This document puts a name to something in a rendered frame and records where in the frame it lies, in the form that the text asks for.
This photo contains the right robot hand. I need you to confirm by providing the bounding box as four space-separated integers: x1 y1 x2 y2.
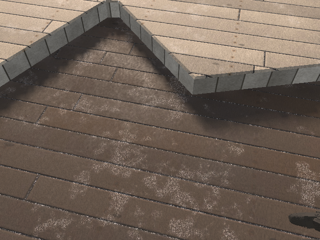
288 211 320 240

